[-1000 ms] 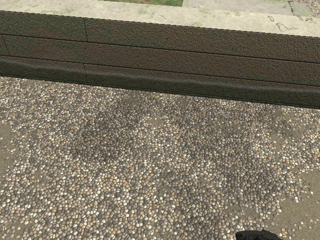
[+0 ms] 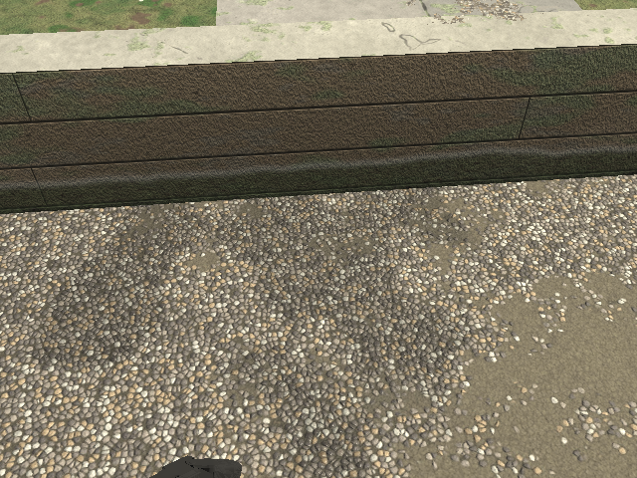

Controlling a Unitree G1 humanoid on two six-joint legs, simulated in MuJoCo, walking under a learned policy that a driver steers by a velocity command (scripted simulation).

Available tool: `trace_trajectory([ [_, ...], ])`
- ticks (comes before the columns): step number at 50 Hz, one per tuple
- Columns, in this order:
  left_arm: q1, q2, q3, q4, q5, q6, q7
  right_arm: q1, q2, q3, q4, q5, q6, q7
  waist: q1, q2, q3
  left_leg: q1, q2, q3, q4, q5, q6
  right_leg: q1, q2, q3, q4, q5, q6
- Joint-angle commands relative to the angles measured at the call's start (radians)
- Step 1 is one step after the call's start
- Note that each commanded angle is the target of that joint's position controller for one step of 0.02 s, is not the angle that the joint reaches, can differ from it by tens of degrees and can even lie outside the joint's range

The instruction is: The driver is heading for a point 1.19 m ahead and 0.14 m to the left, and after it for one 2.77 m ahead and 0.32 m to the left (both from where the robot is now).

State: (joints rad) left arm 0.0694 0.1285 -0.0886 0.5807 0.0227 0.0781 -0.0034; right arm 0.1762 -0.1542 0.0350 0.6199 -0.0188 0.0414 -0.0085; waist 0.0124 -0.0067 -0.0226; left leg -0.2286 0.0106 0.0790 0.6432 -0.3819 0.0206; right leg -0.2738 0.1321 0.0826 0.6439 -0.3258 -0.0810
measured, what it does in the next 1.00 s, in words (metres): stands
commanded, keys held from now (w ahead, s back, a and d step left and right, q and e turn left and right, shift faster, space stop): w+q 0.20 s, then q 0.24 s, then no key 0.20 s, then e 0.30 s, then w+e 0.06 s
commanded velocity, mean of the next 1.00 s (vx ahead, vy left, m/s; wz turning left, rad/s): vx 0.22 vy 0.00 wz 0.21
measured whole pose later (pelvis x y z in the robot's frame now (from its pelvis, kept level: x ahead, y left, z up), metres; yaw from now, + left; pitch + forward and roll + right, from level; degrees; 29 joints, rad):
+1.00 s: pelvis -0.01 +0.03 +0.01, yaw +8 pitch -1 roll +0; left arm 0.16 0.21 -0.01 0.63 0.02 0.08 -0.01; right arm 0.12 -0.20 0.03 0.62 -0.04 0.08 -0.02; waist 0.00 0.00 0.00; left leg -0.26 -0.11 -0.03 0.56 -0.29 0.08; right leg -0.27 0.06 0.06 0.59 -0.31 -0.03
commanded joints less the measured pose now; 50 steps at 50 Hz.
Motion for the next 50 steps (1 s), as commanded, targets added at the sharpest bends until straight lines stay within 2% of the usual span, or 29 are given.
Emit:
trace_trajectory([
  [1, -0.076, 0.101, 0.028, -0.084, 0.003, -0.031, 0.000, -0.125, -0.053, -0.011, -0.109, -0.002, -0.012, 0.008, 0.022, -0.043, -0.013, 0.070, 0.007, -0.097, -0.048, 0.066, 0.029, -0.121, -0.150, 0.132, -0.198, 0.101, 0.041],
  [4, -0.097, 0.101, 0.030, -0.097, 0.003, -0.042, 0.003, -0.116, -0.066, -0.015, -0.110, -0.007, -0.011, 0.013, 0.008, -0.046, -0.016, 0.049, -0.013, -0.125, -0.048, 0.083, 0.025, -0.094, -0.166, 0.120, -0.195, 0.117, 0.036],
  [5, -0.100, 0.092, 0.026, -0.096, 0.005, -0.047, 0.008, -0.130, -0.062, -0.017, -0.116, -0.001, -0.006, 0.006, 0.004, -0.039, -0.020, 0.046, -0.012, -0.140, -0.055, 0.111, 0.022, -0.073, -0.155, 0.096, -0.186, 0.154, 0.040],
  [10, -0.082, 0.085, 0.034, -0.110, 0.016, -0.061, 0.016, -0.121, -0.081, -0.022, -0.123, 0.001, 0.005, -0.005, -0.010, 0.008, -0.040, -0.002, -0.010, -0.210, -0.063, 0.157, 0.045, 0.002, -0.140, -0.003, -0.114, 0.147, 0.055],
  [14, -0.040, 0.113, 0.052, -0.107, 0.020, -0.065, 0.023, -0.117, -0.112, -0.032, -0.137, 0.002, 0.016, 0.000, -0.015, 0.045, -0.029, -0.048, 0.008, -0.300, -0.095, 0.215, 0.063, 0.036, -0.153, -0.044, -0.095, 0.138, 0.061],
  [17, -0.013, 0.127, 0.061, -0.102, 0.028, -0.065, 0.014, -0.136, -0.131, -0.038, -0.145, 0.007, 0.023, 0.008, -0.022, 0.043, -0.043, -0.089, 0.016, -0.350, -0.091, 0.231, 0.073, 0.082, -0.163, -0.067, -0.085, 0.133, 0.051],
  [18, 0.010, 0.144, 0.071, -0.081, 0.024, -0.068, 0.024, -0.137, -0.121, -0.038, -0.147, 0.011, 0.034, 0.005, -0.030, 0.013, -0.059, -0.110, 0.006, -0.334, -0.060, 0.260, 0.085, 0.125, -0.181, -0.057, -0.087, 0.188, 0.041],
  [20, 0.018, 0.153, 0.078, -0.077, 0.019, -0.066, 0.031, -0.114, -0.119, -0.039, -0.141, 0.010, 0.043, 0.002, -0.043, -0.015, -0.062, -0.160, -0.017, -0.306, -0.021, 0.217, 0.070, 0.177, -0.223, -0.049, -0.085, 0.333, 0.011],
  [21, -0.011, 0.152, 0.080, -0.086, 0.021, -0.054, 0.033, -0.121, -0.102, -0.033, -0.138, -0.009, 0.041, 0.018, -0.060, -0.027, -0.003, -0.212, -0.028, -0.255, 0.026, 0.329, 0.053, 0.162, -0.281, -0.028, -0.059, 0.616, -0.002],
  [22, 0.016, 0.168, 0.090, -0.074, 0.026, -0.048, 0.035, -0.067, -0.105, -0.037, -0.116, -0.015, 0.039, 0.020, -0.069, -0.037, -0.074, -0.197, -0.033, -0.239, 0.037, 0.292, 0.048, 0.211, -0.312, -0.032, -0.035, 0.716, -0.024],
  [23, 0.027, 0.165, 0.094, -0.070, 0.026, -0.043, 0.036, -0.052, -0.106, -0.037, -0.103, -0.015, 0.036, 0.021, -0.069, -0.031, -0.109, -0.181, -0.032, -0.238, 0.024, 0.284, 0.048, 0.226, -0.321, -0.040, -0.025, 0.724, -0.031],
  [25, 0.007, 0.158, 0.100, -0.072, 0.026, -0.034, 0.034, -0.065, -0.103, -0.034, -0.097, -0.007, 0.031, 0.023, -0.070, -0.005, -0.127, -0.138, -0.021, -0.272, -0.011, 0.397, 0.059, 0.198, -0.287, -0.085, -0.018, 0.590, -0.002],
  [28, -0.005, 0.148, 0.104, -0.074, 0.024, -0.015, 0.022, -0.100, -0.118, -0.031, -0.103, -0.004, 0.035, 0.024, -0.061, 0.065, -0.105, -0.097, 0.014, -0.370, -0.068, 0.634, 0.089, 0.120, -0.207, -0.135, -0.018, 0.222, 0.059],
  [29, 0.019, 0.171, 0.114, -0.061, 0.016, -0.019, 0.023, -0.072, -0.160, -0.044, -0.092, 0.005, 0.045, 0.007, -0.062, 0.118, -0.130, -0.064, 0.040, -0.478, -0.134, 0.530, 0.113, 0.093, -0.144, -0.160, 0.001, -0.059, 0.064],
  [30, 0.005, 0.164, 0.111, -0.062, 0.011, -0.019, 0.022, -0.084, -0.172, -0.046, -0.099, 0.003, 0.054, 0.003, -0.065, 0.160, -0.070, -0.058, 0.061, -0.547, -0.176, 0.529, 0.136, 0.023, -0.115, -0.154, 0.005, -0.154, 0.075],
  [31, 0.010, 0.156, 0.106, -0.058, 0.007, -0.021, 0.021, -0.094, -0.167, -0.044, -0.104, -0.004, 0.059, -0.001, -0.060, 0.165, -0.048, -0.034, 0.076, -0.574, -0.197, 0.530, 0.154, -0.026, -0.109, -0.135, -0.001, -0.186, 0.082],
  [32, 0.013, 0.152, 0.103, -0.050, 0.002, -0.025, 0.020, -0.102, -0.155, -0.040, -0.107, -0.007, 0.062, -0.005, -0.055, 0.144, -0.043, -0.023, 0.081, -0.574, -0.205, 0.533, 0.159, -0.037, -0.110, -0.119, -0.019, -0.177, 0.084],
  [33, 0.035, 0.123, 0.092, -0.039, -0.003, -0.029, 0.018, -0.134, -0.122, -0.027, -0.110, -0.008, 0.060, -0.011, -0.027, 0.123, -0.062, -0.036, 0.076, -0.535, -0.213, 0.499, 0.147, 0.023, -0.127, -0.098, -0.086, -0.105, 0.080],
  [34, 0.051, 0.107, 0.085, -0.026, 0.000, -0.034, 0.019, -0.161, -0.093, -0.016, -0.112, -0.005, 0.057, -0.011, -0.013, 0.090, -0.083, -0.078, 0.053, -0.487, -0.222, 0.430, 0.115, 0.127, -0.152, -0.089, -0.150, -0.016, 0.069],
  [35, 0.045, 0.095, 0.079, -0.018, 0.007, -0.039, 0.020, -0.149, -0.071, -0.006, -0.100, -0.002, 0.051, -0.008, -0.020, 0.053, -0.099, -0.100, 0.035, -0.446, -0.247, 0.333, 0.085, 0.207, -0.177, -0.068, -0.183, 0.048, 0.053],
  [36, 0.026, 0.091, 0.073, -0.013, 0.010, -0.041, 0.018, -0.112, -0.060, -0.001, -0.081, -0.004, 0.047, -0.004, -0.043, 0.015, -0.086, -0.091, 0.020, -0.411, -0.284, 0.242, 0.067, 0.220, -0.197, -0.037, -0.201, 0.101, 0.035],
  [38, 0.010, 0.140, 0.085, -0.009, -0.003, -0.039, 0.009, -0.082, -0.095, -0.011, -0.059, -0.015, 0.045, -0.001, -0.057, -0.014, -0.019, -0.075, 0.007, -0.354, -0.276, 0.235, 0.061, 0.184, -0.199, 0.001, -0.214, 0.176, 0.015],
  [39, 0.015, 0.163, 0.092, -0.008, -0.008, -0.039, 0.005, -0.074, -0.111, -0.015, -0.053, -0.019, 0.047, 0.000, -0.059, -0.021, -0.008, -0.064, 0.003, -0.335, -0.260, 0.266, 0.060, 0.167, -0.196, 0.011, -0.216, 0.197, 0.011],
  [41, 0.025, 0.173, 0.098, -0.010, -0.016, -0.040, -0.001, -0.071, -0.127, -0.020, -0.055, -0.021, 0.048, -0.005, -0.056, -0.017, -0.026, -0.034, 0.006, -0.304, -0.226, 0.315, 0.060, 0.140, -0.185, 0.024, -0.202, 0.207, 0.008],
  [44, 0.026, 0.166, 0.101, -0.021, -0.016, -0.035, -0.001, -0.080, -0.127, -0.024, -0.065, -0.017, 0.045, -0.016, -0.048, 0.007, -0.049, -0.010, 0.019, -0.277, -0.191, 0.360, 0.068, 0.091, -0.164, 0.038, -0.152, 0.181, 0.006],
  [45, 0.004, 0.164, 0.101, -0.038, -0.010, -0.027, -0.009, -0.087, -0.145, -0.028, -0.069, -0.018, 0.037, -0.013, -0.045, 0.039, -0.035, -0.008, 0.027, -0.279, -0.181, 0.361, 0.071, 0.043, -0.142, 0.025, -0.112, 0.135, 0.006],
  [47, 0.015, 0.162, 0.103, -0.049, -0.002, -0.015, -0.012, -0.097, -0.148, -0.033, -0.080, -0.019, 0.031, -0.014, -0.035, 0.079, -0.040, 0.013, 0.067, -0.297, -0.170, 0.439, 0.106, -0.025, -0.107, 0.016, -0.057, 0.052, 0.018],
  [48, 0.013, 0.141, 0.099, -0.055, -0.002, -0.009, -0.006, -0.105, -0.128, -0.025, -0.083, -0.022, 0.024, -0.016, -0.027, 0.100, -0.062, 0.029, 0.080, -0.307, -0.195, 0.410, 0.115, -0.028, -0.096, 0.022, -0.067, -0.012, 0.033],
  [50, 0.016, 0.134, 0.092, -0.053, 0.002, -0.009, 0.002, -0.121, -0.095, -0.013, -0.103, -0.022, 0.014, -0.013, -0.011, 0.069, -0.053, -0.006, 0.085, -0.293, -0.249, 0.191, 0.098, 0.003, -0.107, 0.055, -0.118, -0.036, 0.039],
])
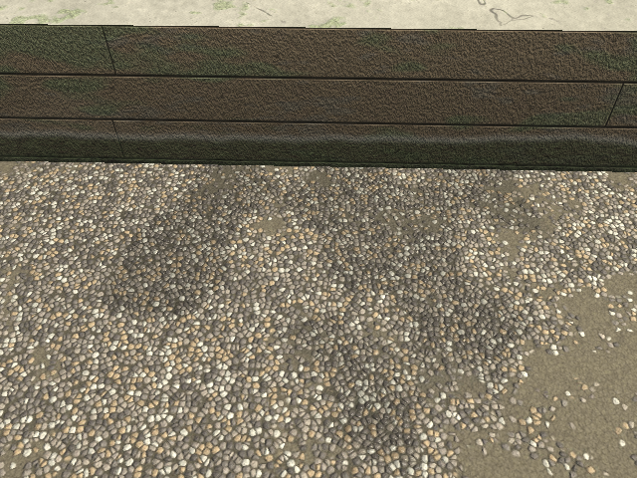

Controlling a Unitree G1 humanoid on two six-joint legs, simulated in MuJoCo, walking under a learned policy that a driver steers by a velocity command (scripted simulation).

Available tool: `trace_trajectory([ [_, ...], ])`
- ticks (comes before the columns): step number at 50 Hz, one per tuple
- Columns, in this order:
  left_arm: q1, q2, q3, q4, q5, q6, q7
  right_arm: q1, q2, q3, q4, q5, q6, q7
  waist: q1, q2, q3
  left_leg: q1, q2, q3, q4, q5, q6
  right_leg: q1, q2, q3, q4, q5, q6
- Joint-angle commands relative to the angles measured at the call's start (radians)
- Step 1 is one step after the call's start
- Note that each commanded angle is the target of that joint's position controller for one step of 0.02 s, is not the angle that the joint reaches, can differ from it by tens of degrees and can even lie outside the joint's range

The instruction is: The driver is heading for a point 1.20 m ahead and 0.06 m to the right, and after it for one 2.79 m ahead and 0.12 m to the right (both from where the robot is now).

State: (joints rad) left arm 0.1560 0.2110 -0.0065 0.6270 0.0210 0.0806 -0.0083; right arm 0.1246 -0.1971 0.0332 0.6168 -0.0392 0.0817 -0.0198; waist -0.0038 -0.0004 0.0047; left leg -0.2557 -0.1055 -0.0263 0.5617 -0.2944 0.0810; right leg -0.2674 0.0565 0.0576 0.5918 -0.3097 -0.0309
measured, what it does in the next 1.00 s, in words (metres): stands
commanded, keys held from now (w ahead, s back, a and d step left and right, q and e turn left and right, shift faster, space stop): w+e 0.32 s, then w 0.68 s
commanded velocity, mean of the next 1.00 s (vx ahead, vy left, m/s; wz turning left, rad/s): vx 0.41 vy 0.00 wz -0.28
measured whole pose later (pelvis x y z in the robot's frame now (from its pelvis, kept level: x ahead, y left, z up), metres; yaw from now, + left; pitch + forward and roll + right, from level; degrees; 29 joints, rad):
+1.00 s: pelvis +0.01 -0.02 -0.01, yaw -12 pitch -2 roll +0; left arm 0.10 0.16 -0.07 0.61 0.01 0.08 0.01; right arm 0.16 -0.16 0.03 0.61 -0.03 0.04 -0.01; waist 0.02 0.01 -0.02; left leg -0.21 0.02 0.13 0.64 -0.39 0.03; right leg -0.27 0.17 0.16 0.65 -0.32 -0.08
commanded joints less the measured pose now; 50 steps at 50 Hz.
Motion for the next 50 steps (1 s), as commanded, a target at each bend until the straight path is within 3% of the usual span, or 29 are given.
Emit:
trace_trajectory([
  [1, -0.079, 0.059, 0.010, -0.103, 0.003, -0.012, 0.007, -0.083, -0.056, -0.011, -0.109, -0.002, -0.030, -0.001, 0.010, 0.044, -0.062, -0.002, 0.183, -0.160, -0.176, 0.009, 0.015, 0.010, -0.037, 0.104, -0.083, -0.037, -0.018],
  [3, -0.095, 0.074, 0.012, -0.111, 0.000, -0.012, 0.008, -0.096, -0.065, -0.013, -0.122, -0.001, -0.037, 0.001, 0.014, -0.008, -0.034, -0.010, 0.140, -0.087, -0.146, -0.041, -0.024, 0.005, -0.052, 0.158, -0.108, 0.008, -0.036],
  [6, -0.096, 0.098, 0.017, -0.121, -0.005, -0.007, 0.012, -0.085, -0.064, -0.014, -0.134, -0.005, -0.051, 0.004, 0.009, -0.068, -0.041, 0.035, 0.101, -0.001, -0.054, -0.009, -0.061, -0.036, -0.080, 0.256, -0.138, 0.068, -0.066],
  [9, -0.108, 0.105, 0.020, -0.135, -0.011, -0.002, 0.014, -0.076, -0.057, -0.012, -0.148, -0.008, -0.064, 0.004, 0.002, -0.053, -0.057, 0.083, 0.096, 0.036, -0.002, 0.037, -0.074, -0.083, -0.074, 0.296, -0.112, 0.130, -0.080],
  [13, -0.134, 0.084, 0.012, -0.150, -0.017, -0.002, 0.015, -0.044, -0.065, -0.014, -0.147, -0.012, -0.073, 0.010, 0.008, 0.021, -0.101, 0.201, 0.161, 0.024, 0.018, 0.179, -0.048, -0.181, -0.020, 0.237, -0.017, 0.112, -0.065],
  [15, -0.135, 0.063, 0.008, -0.152, -0.015, 0.008, 0.022, -0.016, -0.094, -0.026, -0.127, -0.002, -0.077, -0.005, 0.022, 0.079, -0.117, 0.256, 0.250, -0.024, 0.007, 0.372, -0.006, -0.224, 0.008, 0.151, 0.079, 0.089, -0.060],
  [17, -0.117, 0.062, 0.007, -0.140, -0.008, 0.010, 0.023, -0.027, -0.099, -0.030, -0.126, 0.006, -0.077, -0.009, 0.039, 0.071, -0.112, 0.255, 0.302, -0.029, 0.018, 0.461, 0.030, -0.234, 0.009, 0.109, 0.096, 0.054, -0.050],
  [19, -0.128, 0.054, 0.001, -0.132, -0.007, 0.008, 0.020, -0.039, -0.083, -0.027, -0.130, 0.009, -0.076, -0.006, 0.036, 0.028, -0.102, 0.184, 0.261, 0.014, 0.036, 0.353, 0.012, -0.164, 0.001, 0.121, 0.065, 0.135, -0.057],
  [20, -0.158, 0.040, -0.009, -0.142, 0.001, 0.005, 0.002, -0.087, -0.091, -0.029, -0.142, 0.009, -0.064, -0.004, 0.061, 0.029, -0.029, 0.133, 0.269, 0.027, 0.066, 0.454, -0.003, -0.205, -0.005, 0.106, 0.086, 0.303, -0.057],
  [21, -0.148, 0.041, -0.010, -0.128, 0.004, -0.001, 0.001, -0.064, -0.083, -0.033, -0.141, 0.003, -0.059, -0.001, 0.042, 0.002, -0.078, 0.121, 0.248, 0.045, 0.090, 0.441, -0.018, -0.144, -0.008, 0.112, 0.077, 0.387, -0.062],
  [22, -0.140, 0.041, -0.013, -0.124, -0.003, -0.005, 0.002, -0.062, -0.080, -0.033, -0.140, -0.006, -0.054, 0.002, 0.048, -0.005, -0.113, 0.124, 0.216, 0.076, 0.110, 0.374, -0.040, -0.119, -0.011, 0.131, 0.069, 0.470, -0.071],
  [24, -0.146, 0.046, -0.019, -0.119, -0.010, -0.007, 0.006, -0.070, -0.056, -0.030, -0.142, -0.009, -0.047, 0.007, 0.044, -0.031, -0.147, 0.133, 0.170, 0.103, 0.135, 0.243, -0.070, -0.109, -0.025, 0.179, 0.048, 0.570, -0.089],
  [25, -0.121, 0.065, -0.015, -0.105, -0.020, -0.001, 0.024, -0.040, -0.061, -0.034, -0.130, -0.008, -0.055, 0.009, 0.033, -0.070, -0.198, 0.143, 0.125, 0.120, 0.122, 0.001, -0.079, -0.073, -0.045, 0.274, -0.030, 0.413, -0.103],
  [26, -0.159, 0.069, -0.017, -0.116, -0.025, 0.008, 0.027, -0.063, -0.046, -0.028, -0.133, -0.003, -0.056, 0.011, 0.028, -0.106, -0.121, 0.108, 0.101, 0.121, 0.114, -0.073, -0.084, -0.111, -0.058, 0.326, -0.071, 0.361, -0.111],
  [27, -0.168, 0.063, -0.021, -0.122, -0.026, 0.015, 0.027, -0.074, -0.041, -0.025, -0.130, -0.002, -0.058, 0.012, 0.031, -0.106, -0.087, 0.102, 0.095, 0.119, 0.105, -0.093, -0.084, -0.133, -0.063, 0.350, -0.097, 0.328, -0.110],
  [36, -0.158, 0.027, -0.036, -0.116, -0.019, -0.009, 0.018, -0.058, -0.023, -0.020, -0.101, 0.001, -0.062, 0.007, 0.019, 0.001, -0.090, 0.219, 0.165, 0.093, 0.029, 0.004, -0.061, -0.164, -0.026, 0.254, -0.102, 0.214, -0.081],
  [50, -0.158, 0.012, -0.040, -0.112, -0.014, -0.019, 0.018, -0.040, -0.028, -0.017, -0.097, 0.006, -0.059, 0.003, 0.020, -0.008, -0.059, 0.181, 0.185, 0.078, 0.008, 0.021, -0.045, -0.149, -0.016, 0.210, -0.077, 0.212, -0.067],
])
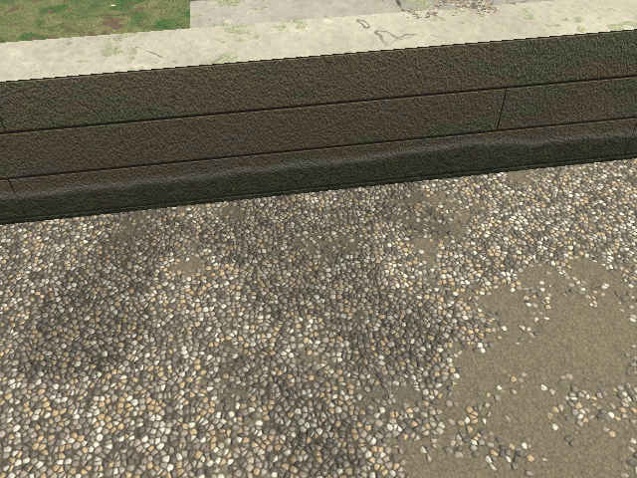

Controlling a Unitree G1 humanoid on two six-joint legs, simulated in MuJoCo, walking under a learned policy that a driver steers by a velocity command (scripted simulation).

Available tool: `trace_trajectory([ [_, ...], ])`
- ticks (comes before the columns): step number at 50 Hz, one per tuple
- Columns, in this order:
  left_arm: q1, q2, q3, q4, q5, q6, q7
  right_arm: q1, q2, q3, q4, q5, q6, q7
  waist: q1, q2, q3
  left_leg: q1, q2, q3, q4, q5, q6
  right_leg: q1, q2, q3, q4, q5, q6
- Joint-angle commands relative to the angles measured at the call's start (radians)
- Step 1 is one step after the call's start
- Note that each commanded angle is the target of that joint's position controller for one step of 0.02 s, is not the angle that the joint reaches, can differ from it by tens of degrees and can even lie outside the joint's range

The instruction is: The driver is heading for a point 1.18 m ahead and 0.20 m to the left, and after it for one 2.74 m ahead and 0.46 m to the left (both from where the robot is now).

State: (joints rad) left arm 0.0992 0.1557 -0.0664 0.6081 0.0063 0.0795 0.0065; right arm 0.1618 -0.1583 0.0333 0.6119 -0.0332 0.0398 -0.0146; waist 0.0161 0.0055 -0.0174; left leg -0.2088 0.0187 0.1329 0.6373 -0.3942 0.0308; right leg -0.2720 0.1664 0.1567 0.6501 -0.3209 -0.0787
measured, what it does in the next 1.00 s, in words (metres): stands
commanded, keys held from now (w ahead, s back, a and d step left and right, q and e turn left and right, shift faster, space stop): w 1.00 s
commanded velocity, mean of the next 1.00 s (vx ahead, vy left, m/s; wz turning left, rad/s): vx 0.50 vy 0.00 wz -0.01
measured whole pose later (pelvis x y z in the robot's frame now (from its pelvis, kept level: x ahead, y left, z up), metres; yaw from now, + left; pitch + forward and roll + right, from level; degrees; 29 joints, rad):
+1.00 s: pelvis +0.00 +0.01 +0.00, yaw +0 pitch -2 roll +0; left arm 0.07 0.15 -0.07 0.62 0.01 0.08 0.01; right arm 0.17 -0.16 0.04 0.60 -0.03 0.04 -0.01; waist 0.01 0.01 -0.01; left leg -0.21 0.01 0.14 0.65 -0.41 0.05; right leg -0.27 0.14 0.14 0.66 -0.33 -0.06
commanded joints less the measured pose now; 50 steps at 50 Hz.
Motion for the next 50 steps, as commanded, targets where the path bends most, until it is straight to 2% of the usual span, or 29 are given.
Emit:
trace_trajectory([
  [1, -0.102, 0.068, 0.020, -0.093, 0.001, -0.018, 0.003, -0.075, -0.067, -0.017, -0.092, 0.000, -0.017, -0.002, 0.000, -0.014, -0.038, 0.134, 0.061, -0.082, -0.068, 0.124, 0.006, -0.142, -0.125, 0.109, -0.133, 0.225, -0.018],
  [25, -0.116, 0.070, 0.021, -0.081, 0.004, -0.016, 0.008, -0.057, -0.075, -0.012, -0.100, 0.000, -0.015, -0.001, -0.004, -0.005, -0.042, 0.126, 0.070, -0.091, -0.072, 0.186, 0.017, -0.116, -0.124, 0.080, -0.105, 0.240, -0.011],
  [26, -0.158, 0.064, 0.017, -0.105, 0.014, -0.022, -0.007, -0.098, -0.074, -0.010, -0.120, 0.008, -0.004, -0.003, 0.008, 0.011, 0.001, 0.097, 0.101, -0.115, -0.056, 0.376, 0.018, -0.142, -0.119, 0.032, -0.049, 0.380, -0.001],
  [27, -0.086, 0.064, 0.019, -0.072, 0.010, -0.022, 0.006, -0.047, -0.083, -0.018, -0.098, -0.001, -0.012, -0.003, 0.003, 0.012, -0.111, 0.146, 0.080, -0.095, -0.061, 0.230, 0.020, -0.077, -0.122, 0.064, -0.093, 0.259, -0.007],
  [28, -0.108, 0.071, 0.020, -0.075, 0.004, -0.020, 0.008, -0.053, -0.074, -0.014, -0.102, 0.000, -0.013, -0.001, -0.006, -0.006, -0.068, 0.130, 0.069, -0.087, -0.068, 0.186, 0.014, -0.101, -0.124, 0.076, -0.103, 0.246, -0.011],
  [31, -0.124, 0.070, 0.020, -0.081, 0.003, -0.014, 0.008, -0.064, -0.073, -0.012, -0.105, 0.000, -0.013, 0.000, -0.005, -0.008, -0.040, 0.116, 0.063, -0.086, -0.072, 0.162, 0.013, -0.112, -0.129, 0.084, -0.110, 0.239, -0.012],
  [45, -0.128, 0.068, 0.020, -0.079, 0.005, -0.015, 0.007, -0.054, -0.072, -0.009, -0.106, 0.001, -0.015, 0.001, -0.006, -0.004, -0.039, 0.114, 0.070, -0.092, -0.078, 0.175, 0.018, -0.107, -0.126, 0.076, -0.109, 0.221, -0.009],
  [46, -0.169, 0.062, 0.016, -0.103, 0.015, -0.021, -0.008, -0.095, -0.073, -0.008, -0.126, 0.009, -0.004, -0.001, 0.007, 0.011, 0.004, 0.084, 0.102, -0.116, -0.063, 0.366, 0.018, -0.132, -0.121, 0.028, -0.052, 0.368, 0.000],
  [47, -0.096, 0.062, 0.019, -0.070, 0.011, -0.022, 0.006, -0.043, -0.082, -0.015, -0.103, -0.001, -0.012, -0.001, 0.001, 0.013, -0.109, 0.134, 0.080, -0.096, -0.068, 0.215, 0.020, -0.067, -0.124, 0.060, -0.096, 0.243, -0.006],
  [48, -0.119, 0.068, 0.019, -0.074, 0.005, -0.019, 0.007, -0.048, -0.072, -0.011, -0.107, 0.000, -0.013, 0.001, -0.008, -0.005, -0.064, 0.118, 0.070, -0.088, -0.073, 0.175, 0.015, -0.093, -0.126, 0.071, -0.106, 0.230, -0.009],
  [50, -0.136, 0.066, 0.019, -0.080, 0.004, -0.016, 0.008, -0.057, -0.069, -0.009, -0.108, -0.001, -0.013, 0.002, -0.008, -0.008, -0.046, 0.110, 0.066, -0.087, -0.077, 0.156, 0.014, -0.100, -0.129, 0.078, -0.110, 0.224, -0.011],
])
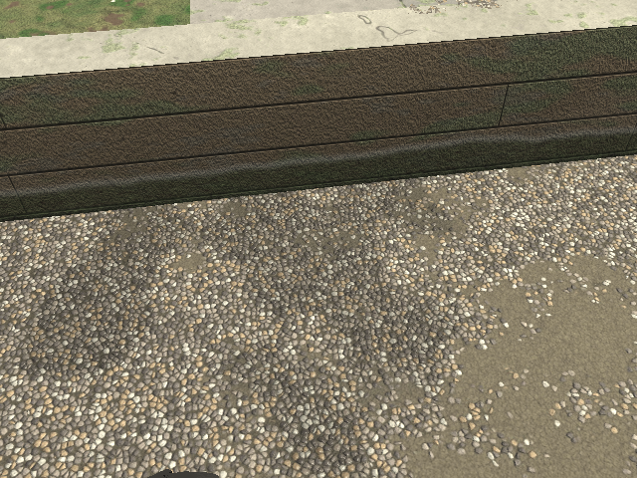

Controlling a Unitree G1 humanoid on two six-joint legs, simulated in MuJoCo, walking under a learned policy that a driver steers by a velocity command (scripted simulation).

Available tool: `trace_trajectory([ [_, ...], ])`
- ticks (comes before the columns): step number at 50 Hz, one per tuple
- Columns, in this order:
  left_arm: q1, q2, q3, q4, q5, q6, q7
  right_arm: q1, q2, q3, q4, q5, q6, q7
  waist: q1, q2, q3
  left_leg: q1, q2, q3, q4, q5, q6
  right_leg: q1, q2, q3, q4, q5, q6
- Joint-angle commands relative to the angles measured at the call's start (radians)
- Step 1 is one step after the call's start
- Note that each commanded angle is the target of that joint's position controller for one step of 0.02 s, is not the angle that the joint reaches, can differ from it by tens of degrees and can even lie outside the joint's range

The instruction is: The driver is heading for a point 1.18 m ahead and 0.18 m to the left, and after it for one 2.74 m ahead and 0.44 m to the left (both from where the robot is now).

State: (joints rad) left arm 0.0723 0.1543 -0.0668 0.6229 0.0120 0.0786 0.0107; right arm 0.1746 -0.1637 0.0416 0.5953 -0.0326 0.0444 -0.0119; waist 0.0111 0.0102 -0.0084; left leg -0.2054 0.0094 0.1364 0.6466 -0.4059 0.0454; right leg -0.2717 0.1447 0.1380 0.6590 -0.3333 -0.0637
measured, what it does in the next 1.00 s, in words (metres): stands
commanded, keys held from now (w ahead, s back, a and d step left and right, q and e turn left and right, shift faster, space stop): w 0.12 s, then no key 0.88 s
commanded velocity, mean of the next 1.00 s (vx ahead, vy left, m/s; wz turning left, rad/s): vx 0.18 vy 0.00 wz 0.00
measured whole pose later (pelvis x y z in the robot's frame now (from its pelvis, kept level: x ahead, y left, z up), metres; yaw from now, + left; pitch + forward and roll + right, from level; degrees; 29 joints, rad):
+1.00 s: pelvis -0.01 +0.01 +0.01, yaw +0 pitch +0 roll +0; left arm 0.11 0.17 -0.04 0.68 0.02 0.09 0.02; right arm 0.22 -0.20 0.02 0.65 -0.03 0.08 -0.01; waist 0.01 0.00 -0.01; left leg -0.17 -0.02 0.14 0.47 -0.30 0.06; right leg -0.25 0.11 0.15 0.51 -0.24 -0.05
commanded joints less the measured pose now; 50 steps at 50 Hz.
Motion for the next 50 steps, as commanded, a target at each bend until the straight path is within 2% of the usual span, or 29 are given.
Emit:
trace_trajectory([
  [1, -0.108, 0.068, 0.019, -0.095, -0.002, -0.013, 0.003, -0.070, -0.066, -0.018, -0.093, -0.001, -0.017, -0.001, -0.002, -0.012, -0.047, 0.101, 0.074, -0.090, -0.086, 0.165, -0.001, -0.104, -0.109, 0.097, -0.122, 0.236, -0.025],
  [8, -0.086, 0.061, 0.018, -0.083, -0.001, -0.014, 0.002, -0.045, -0.062, -0.014, -0.082, -0.002, -0.019, 0.000, -0.002, -0.017, -0.044, 0.108, 0.082, -0.097, -0.106, 0.149, 0.003, -0.100, -0.113, 0.109, -0.149, 0.198, -0.026],
  [9, -0.121, 0.053, 0.013, -0.103, 0.007, -0.020, -0.013, -0.092, -0.057, -0.009, -0.104, 0.004, -0.009, -0.003, 0.013, -0.007, 0.011, 0.070, 0.109, -0.117, -0.097, 0.335, 0.000, -0.113, -0.110, 0.071, -0.111, 0.343, -0.018],
  [10, -0.086, 0.041, 0.011, -0.085, 0.015, -0.024, -0.017, -0.083, -0.049, -0.006, -0.097, -0.005, -0.006, -0.004, 0.025, -0.005, -0.045, 0.077, 0.117, -0.117, -0.098, 0.357, -0.001, -0.060, -0.120, 0.084, -0.140, 0.356, -0.017],
  [11, -0.078, 0.041, 0.009, -0.076, 0.014, -0.026, -0.018, -0.070, -0.048, -0.006, -0.093, -0.010, -0.004, -0.004, 0.019, -0.008, -0.056, 0.087, 0.109, -0.109, -0.111, 0.329, -0.010, -0.047, -0.126, 0.098, -0.161, 0.363, -0.019],
  [12, -0.027, 0.051, 0.012, -0.040, -0.001, -0.021, -0.005, 0.017, -0.064, -0.013, -0.050, -0.011, -0.011, -0.001, -0.007, -0.022, -0.118, 0.148, 0.084, -0.096, -0.164, 0.100, -0.013, -0.024, -0.135, 0.150, -0.230, 0.182, -0.026],
  [13, -0.118, 0.043, 0.006, -0.077, 0.005, -0.023, -0.018, -0.073, -0.049, -0.003, -0.086, -0.004, -0.004, -0.002, 0.005, -0.021, 0.022, 0.075, 0.105, -0.109, -0.171, 0.270, -0.021, -0.062, -0.138, 0.119, -0.212, 0.360, -0.020],
  [14, -0.090, 0.035, 0.006, -0.064, 0.014, -0.023, -0.021, -0.066, -0.050, -0.004, -0.076, -0.009, -0.002, -0.002, 0.018, -0.011, -0.032, 0.094, 0.111, -0.115, -0.187, 0.284, -0.020, -0.015, -0.150, 0.130, -0.240, 0.364, -0.018],
  [18, -0.055, 0.047, 0.011, -0.026, 0.014, -0.026, -0.025, -0.024, -0.068, -0.012, -0.044, -0.008, 0.000, 0.002, 0.009, -0.009, -0.050, 0.149, 0.114, -0.130, -0.263, 0.300, -0.023, 0.042, -0.168, 0.147, -0.317, 0.381, -0.020],
  [19, -0.049, 0.049, 0.012, -0.018, 0.012, -0.027, -0.025, -0.020, -0.072, -0.015, -0.037, -0.005, 0.001, 0.004, 0.007, -0.007, -0.051, 0.160, 0.115, -0.133, -0.277, 0.303, -0.022, 0.050, -0.172, 0.147, -0.332, 0.382, -0.021],
  [20, -0.028, 0.065, 0.019, -0.001, -0.002, -0.022, -0.009, 0.030, -0.104, -0.028, -0.003, -0.001, -0.007, 0.004, -0.014, -0.004, -0.085, 0.214, 0.090, -0.125, -0.283, 0.186, -0.016, 0.034, -0.159, 0.158, -0.325, 0.271, -0.023],
  [21, -0.056, 0.045, 0.013, -0.015, 0.010, -0.024, -0.023, -0.024, -0.061, -0.014, -0.030, 0.001, -0.002, 0.006, 0.006, -0.015, -0.022, 0.155, 0.124, -0.142, -0.299, 0.314, -0.015, 0.043, -0.179, 0.145, -0.362, 0.365, -0.020],
  [23, -0.032, 0.048, 0.018, 0.002, 0.005, -0.029, -0.030, -0.015, -0.074, -0.021, -0.017, 0.002, 0.001, 0.009, 0.004, -0.004, -0.046, 0.181, 0.120, -0.145, -0.318, 0.315, -0.013, 0.062, -0.184, 0.142, -0.371, 0.366, -0.020],
  [24, -0.031, 0.066, 0.024, 0.007, -0.007, -0.026, -0.012, 0.018, -0.109, -0.035, 0.007, 0.006, -0.004, 0.006, -0.015, 0.004, -0.069, 0.223, 0.093, -0.134, -0.305, 0.233, -0.010, 0.032, -0.165, 0.146, -0.340, 0.295, -0.020],
  [26, -0.044, 0.061, 0.024, -0.004, -0.004, -0.021, -0.002, 0.008, -0.094, -0.032, 0.006, 0.012, -0.007, 0.004, -0.011, -0.005, -0.058, 0.212, 0.102, -0.137, -0.298, 0.261, 0.000, 0.005, -0.169, 0.141, -0.341, 0.283, -0.018],
  [27, -0.029, 0.043, 0.019, -0.001, 0.007, -0.025, -0.021, -0.020, -0.054, -0.019, -0.011, 0.008, -0.002, 0.007, 0.010, -0.016, -0.040, 0.170, 0.134, -0.151, -0.321, 0.353, 0.001, 0.042, -0.188, 0.135, -0.379, 0.339, -0.017],
  [30, -0.012, 0.058, 0.027, 0.010, 0.004, -0.031, -0.030, -0.007, -0.091, -0.031, -0.004, 0.005, 0.005, 0.007, 0.005, -0.002, -0.060, 0.186, 0.125, -0.150, -0.327, 0.377, -0.003, 0.075, -0.188, 0.126, -0.365, 0.388, -0.022],
  [32, -0.007, 0.058, 0.027, 0.012, 0.004, -0.031, -0.028, -0.002, -0.100, -0.035, -0.002, 0.008, 0.009, 0.006, 0.004, 0.001, -0.066, 0.195, 0.123, -0.151, -0.329, 0.380, -0.003, 0.072, -0.190, 0.122, -0.365, 0.391, -0.023],
  [33, -0.022, 0.080, 0.033, 0.008, -0.006, -0.025, -0.007, 0.019, -0.137, -0.049, 0.017, 0.012, 0.006, 0.000, -0.013, 0.009, -0.069, 0.228, 0.091, -0.136, -0.299, 0.305, 0.000, 0.020, -0.169, 0.124, -0.320, 0.342, -0.024],
  [35, -0.027, 0.075, 0.032, -0.003, -0.003, -0.018, 0.005, 0.015, -0.114, -0.041, 0.011, 0.013, 0.008, -0.003, -0.008, -0.006, -0.062, 0.214, 0.101, -0.137, -0.282, 0.321, 0.014, -0.022, -0.167, 0.118, -0.307, 0.293, -0.021],
  [42, -0.017, 0.087, 0.041, -0.020, 0.006, -0.006, 0.008, 0.010, -0.120, -0.042, -0.007, 0.006, 0.015, -0.007, 0.003, -0.013, -0.051, 0.171, 0.111, -0.136, -0.237, 0.376, 0.037, -0.063, -0.154, 0.113, -0.247, 0.249, -0.023],
  [50, -0.023, 0.091, 0.047, -0.031, 0.009, -0.001, 0.011, 0.012, -0.119, -0.042, -0.020, 0.004, 0.022, -0.003, 0.002, -0.026, -0.044, 0.148, 0.104, -0.132, -0.227, 0.315, 0.037, -0.084, -0.155, 0.122, -0.234, 0.227, -0.026],
])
